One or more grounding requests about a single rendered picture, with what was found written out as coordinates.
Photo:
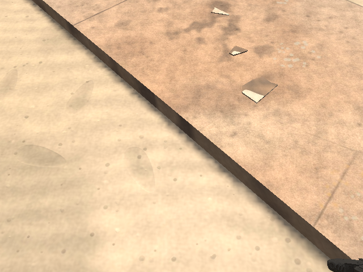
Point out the robot right hand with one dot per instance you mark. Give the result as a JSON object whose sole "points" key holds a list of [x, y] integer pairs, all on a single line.
{"points": [[345, 265]]}

